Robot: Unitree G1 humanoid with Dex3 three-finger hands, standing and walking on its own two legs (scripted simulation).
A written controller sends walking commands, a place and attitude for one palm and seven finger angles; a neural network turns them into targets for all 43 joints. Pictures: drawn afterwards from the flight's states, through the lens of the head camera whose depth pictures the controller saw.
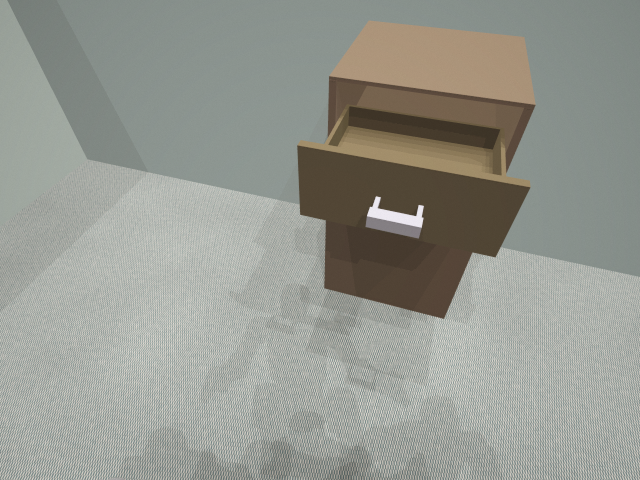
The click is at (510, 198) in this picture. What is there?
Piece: drawer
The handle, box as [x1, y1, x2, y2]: [366, 196, 423, 238]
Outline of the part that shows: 376,196 373,206 369,208 366,219 366,226 418,238 422,223 421,213 423,206 418,206 417,214 415,216 379,209 377,207 380,197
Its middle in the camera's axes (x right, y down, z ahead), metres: +0.14 -0.05 +0.74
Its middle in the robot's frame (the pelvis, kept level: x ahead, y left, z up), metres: +0.59 -0.11 -0.02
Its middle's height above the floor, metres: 0.75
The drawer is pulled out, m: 0.30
